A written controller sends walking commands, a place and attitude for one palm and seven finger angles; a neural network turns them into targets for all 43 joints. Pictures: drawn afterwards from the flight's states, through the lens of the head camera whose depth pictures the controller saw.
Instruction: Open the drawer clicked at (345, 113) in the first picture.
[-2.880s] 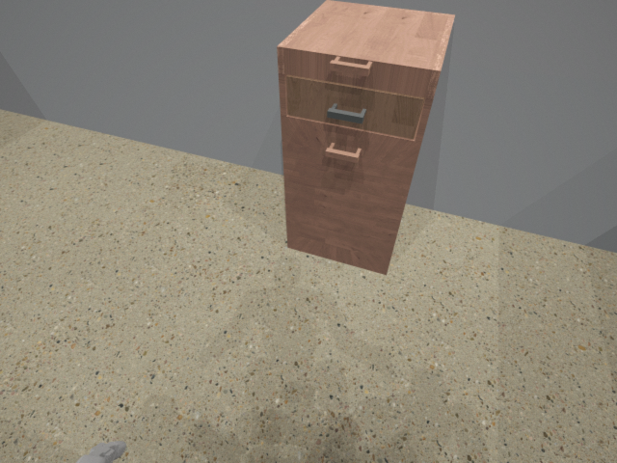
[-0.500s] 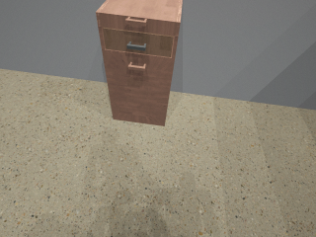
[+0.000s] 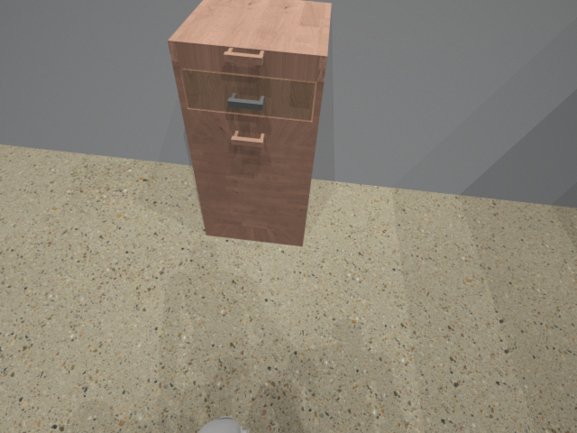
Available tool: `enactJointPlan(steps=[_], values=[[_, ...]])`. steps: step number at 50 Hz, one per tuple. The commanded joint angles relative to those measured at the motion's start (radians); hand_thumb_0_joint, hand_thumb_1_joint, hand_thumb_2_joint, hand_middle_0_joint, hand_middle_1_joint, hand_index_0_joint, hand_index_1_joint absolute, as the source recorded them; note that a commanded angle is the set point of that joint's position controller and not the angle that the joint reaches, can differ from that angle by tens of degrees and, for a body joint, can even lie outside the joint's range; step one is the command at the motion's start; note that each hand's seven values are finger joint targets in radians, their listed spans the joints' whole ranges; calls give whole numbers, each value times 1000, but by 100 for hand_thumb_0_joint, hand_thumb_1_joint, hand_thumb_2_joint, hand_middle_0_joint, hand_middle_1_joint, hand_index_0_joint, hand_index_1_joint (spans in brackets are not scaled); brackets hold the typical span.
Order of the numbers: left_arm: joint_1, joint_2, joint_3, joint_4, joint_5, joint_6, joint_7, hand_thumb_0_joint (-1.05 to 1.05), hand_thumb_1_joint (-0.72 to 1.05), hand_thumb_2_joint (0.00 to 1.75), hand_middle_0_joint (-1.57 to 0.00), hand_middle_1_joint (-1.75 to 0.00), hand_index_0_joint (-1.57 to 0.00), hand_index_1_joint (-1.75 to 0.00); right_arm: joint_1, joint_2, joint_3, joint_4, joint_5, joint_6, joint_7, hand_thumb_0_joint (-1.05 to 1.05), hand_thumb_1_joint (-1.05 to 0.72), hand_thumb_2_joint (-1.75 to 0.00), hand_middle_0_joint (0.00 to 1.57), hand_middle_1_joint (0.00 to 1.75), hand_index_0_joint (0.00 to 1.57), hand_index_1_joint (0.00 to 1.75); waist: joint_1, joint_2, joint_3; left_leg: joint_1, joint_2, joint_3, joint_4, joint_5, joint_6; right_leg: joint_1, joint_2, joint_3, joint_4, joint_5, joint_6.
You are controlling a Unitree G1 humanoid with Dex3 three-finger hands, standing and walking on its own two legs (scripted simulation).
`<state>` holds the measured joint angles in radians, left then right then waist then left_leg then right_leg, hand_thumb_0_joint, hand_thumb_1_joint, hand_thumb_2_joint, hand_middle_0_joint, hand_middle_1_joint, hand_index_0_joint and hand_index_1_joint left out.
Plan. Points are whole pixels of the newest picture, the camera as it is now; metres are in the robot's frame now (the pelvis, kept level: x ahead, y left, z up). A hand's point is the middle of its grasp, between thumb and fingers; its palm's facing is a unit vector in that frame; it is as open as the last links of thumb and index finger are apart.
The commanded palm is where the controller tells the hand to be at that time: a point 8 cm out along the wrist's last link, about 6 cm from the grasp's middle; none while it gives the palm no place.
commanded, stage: take the last steps up to it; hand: left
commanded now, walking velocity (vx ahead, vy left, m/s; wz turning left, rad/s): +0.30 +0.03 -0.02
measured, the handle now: (246, 100) +0.98 +0.20 -0.06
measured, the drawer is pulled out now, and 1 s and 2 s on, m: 0.00 0.00 0.00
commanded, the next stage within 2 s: come to a stop and stand still in 1.04 s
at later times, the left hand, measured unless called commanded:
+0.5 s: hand (167, 354) +0.27 +0.23 -0.16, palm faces -0.02 -0.98 -0.17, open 7.4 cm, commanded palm none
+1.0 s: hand (215, 307) +0.37 +0.17 -0.17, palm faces +0.05 -0.98 -0.21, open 7.2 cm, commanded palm none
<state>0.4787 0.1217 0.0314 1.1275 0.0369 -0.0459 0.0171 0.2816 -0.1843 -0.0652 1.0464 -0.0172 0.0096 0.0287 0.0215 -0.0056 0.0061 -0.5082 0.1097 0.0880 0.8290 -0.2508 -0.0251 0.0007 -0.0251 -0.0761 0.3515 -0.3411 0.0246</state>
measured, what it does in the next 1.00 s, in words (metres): walks ahead: left foot, then right foot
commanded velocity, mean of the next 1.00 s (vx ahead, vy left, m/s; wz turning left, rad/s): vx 0.27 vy -0.01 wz -0.01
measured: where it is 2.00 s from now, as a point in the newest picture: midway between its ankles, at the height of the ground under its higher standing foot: (303, 394)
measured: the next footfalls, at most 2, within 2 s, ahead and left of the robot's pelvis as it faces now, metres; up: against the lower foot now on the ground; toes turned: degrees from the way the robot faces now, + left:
left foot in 0.08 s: +0.15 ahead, +0.14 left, +0.00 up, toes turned +8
right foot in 0.70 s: +0.39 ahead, -0.10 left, +0.00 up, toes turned -12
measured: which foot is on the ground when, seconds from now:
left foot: up 0.00-0.06, down 0.08-0.70, up 0.72-1.00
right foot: down 0.00-0.10, up 0.12-0.68, down 0.70-1.00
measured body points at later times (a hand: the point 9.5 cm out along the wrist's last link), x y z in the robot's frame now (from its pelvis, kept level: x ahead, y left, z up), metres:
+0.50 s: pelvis +0.17 +0.06 +0.01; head +0.17 +0.07 +0.46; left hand +0.27 +0.29 -0.14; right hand +0.08 -0.13 -0.15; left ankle +0.11 +0.13 -0.74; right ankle +0.26 -0.09 -0.67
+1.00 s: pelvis +0.36 -0.01 +0.00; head +0.36 -0.01 +0.45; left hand +0.37 +0.22 -0.15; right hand +0.39 -0.25 -0.15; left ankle +0.40 +0.13 -0.68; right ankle +0.36 -0.09 -0.74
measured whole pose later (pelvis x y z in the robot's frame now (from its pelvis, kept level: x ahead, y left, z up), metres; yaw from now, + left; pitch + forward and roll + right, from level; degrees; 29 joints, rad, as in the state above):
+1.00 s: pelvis +0.36 -0.01 +0.00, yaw +0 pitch -1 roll -1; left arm 0.30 0.15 0.05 1.09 0.03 -0.07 0.02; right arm 0.25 -0.18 -0.07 1.05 -0.02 -0.02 -0.01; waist -0.01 0.03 0.00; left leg -0.51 0.14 0.07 0.94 -0.25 -0.02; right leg -0.16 0.01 -0.22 0.39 -0.22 -0.07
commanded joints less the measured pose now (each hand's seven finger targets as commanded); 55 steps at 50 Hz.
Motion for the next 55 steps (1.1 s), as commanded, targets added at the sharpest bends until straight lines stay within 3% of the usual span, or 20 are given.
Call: enactJointPlan(steps=[1,3,4,5,6,7,9,13,19,28,31,33,34,35,36,37,39,43,49,55], values=[[-4,182,40,-30,0,-22,9,0,90,90,-20,-30,-20,-30,-85,-22,-1,-96,3,-45,6,0,-90,-90,20,30,20,30,-13,-124,145,94,-17,29,-151,-21,22,-188,-254,152,-113,141,-149],[-18,171,42,-25,-6,-16,6,0,90,90,-20,-30,-20,-30,102,-60,-7,-31,-4,-61,-11,0,-90,-90,20,30,20,30,-90,-33,47,377,-64,54,-299,30,31,-242,-171,64,136,258,-109],[24,127,35,-26,-15,-14,-1,0,90,90,-20,-30,-20,-30,243,-145,-25,11,-14,-71,-26,0,-90,-90,20,30,20,30,-132,160,-69,586,60,-100,-366,-5,65,-340,-90,3,400,184,-72],[51,76,23,-48,-24,-10,-8,0,90,90,-20,-30,-20,-30,342,-247,-46,35,-14,-74,-38,0,-90,-90,20,30,20,30,-137,411,-150,712,311,-468,-508,-11,146,-553,33,-56,712,-232,-28],[-27,93,23,-85,-17,-7,-6,0,90,90,-20,-30,-20,-30,352,-257,-42,37,-3,-62,-46,0,-90,-90,20,30,20,30,-146,329,-116,654,348,-544,-583,-74,189,-601,9,43,861,-250,-49],[-63,95,27,-74,-16,-2,-2,0,90,90,-20,-30,-20,-30,273,-200,-30,37,-4,-63,-56,0,-90,-90,20,30,20,30,-125,302,-73,570,316,-503,-621,-82,152,-620,-29,83,947,-163,-54],[-130,83,34,-70,-10,-3,-19,0,90,90,-20,-30,-20,-30,141,-99,1,5,-3,-79,-56,0,-90,-90,20,30,20,30,-76,92,76,367,257,-341,-624,12,152,-618,-94,83,940,-3,-45],[-57,36,33,-44,0,30,-26,0,90,90,-20,-30,-20,-30,117,-38,15,22,2,-104,-62,0,-90,-90,20,30,20,30,-7,85,72,296,171,-133,-655,150,124,-547,-93,63,860,114,-12],[-198,71,44,-111,-2,46,-31,0,90,90,-20,-30,-20,-30,182,-36,16,54,5,-105,-65,0,-90,-90,20,30,20,30,-13,71,130,395,178,-113,-687,201,154,-700,-114,60,743,202,17],[-458,47,29,-200,-10,26,-37,0,90,90,-20,-30,-20,-30,318,-37,13,117,-13,-92,-65,0,-90,-90,20,30,20,30,-94,85,188,495,190,-58,-616,416,183,-638,-83,-30,370,144,-21],[-403,60,32,-188,-10,12,-36,0,90,90,-20,-30,-20,-30,301,-52,8,119,-13,-87,-65,0,-90,-90,20,30,20,30,-65,86,141,490,181,-29,-504,596,170,-471,-25,-77,270,97,-53],[-181,94,47,-117,-5,-6,-30,0,90,90,-20,-30,-20,-30,267,-66,8,115,-2,-87,-64,0,-90,-90,20,30,20,30,36,67,4,434,128,25,-257,678,121,-159,15,-98,165,193,-76],[-38,168,67,-75,1,-21,-21,0,90,90,-20,-30,-20,-30,262,-44,9,102,9,-89,-53,0,-90,-90,20,30,20,30,96,-37,-107,245,75,58,-12,470,81,105,-130,64,139,204,-131],[84,272,93,-50,-6,-26,-9,0,90,90,-20,-30,-20,-30,295,13,19,70,16,-94,-48,0,-90,-90,20,30,20,30,103,-259,-238,-1,-93,87,309,-244,31,316,-412,483,42,315,-244],[68,284,90,-52,-27,-19,-3,0,90,90,-20,-30,-20,-30,230,-21,14,44,17,-78,-51,0,-90,-90,20,30,20,30,96,-168,-198,-49,-80,-48,478,-323,57,228,-451,543,-48,296,-278],[-42,252,84,-64,-26,-16,-2,0,90,90,-20,-30,-20,-30,218,-3,5,55,14,-74,-49,0,-90,-90,20,30,20,30,58,-113,-127,-63,-26,-72,531,-234,64,108,-427,457,-84,101,-265],[-168,151,54,-96,-25,-19,1,0,90,90,-20,-30,-20,-30,135,23,6,41,1,-57,-42,0,-90,-90,20,30,20,30,8,-17,62,-55,36,-87,491,-99,53,-195,-361,320,-159,12,-204],[-166,67,29,-90,-11,-38,7,0,90,90,-20,-30,-20,-30,201,66,9,56,-14,-21,-35,0,-90,-90,20,30,20,30,-58,-50,77,27,44,-56,334,-14,23,-332,-272,94,-191,175,-165],[-119,119,24,-57,-12,-41,-2,0,90,90,-20,-30,-20,-30,31,33,14,-13,-8,-24,-18,0,-90,-90,20,30,20,30,-30,-94,70,6,33,-9,11,15,-4,-215,-248,57,-174,304,-186],[-53,146,29,-21,-11,-27,0,0,90,90,-20,-30,-20,-30,-83,3,22,-51,-5,-47,-16,0,-90,-90,20,30,20,30,4,-85,74,124,-15,27,-205,-8,21,-149,-260,75,-84,378,-178]])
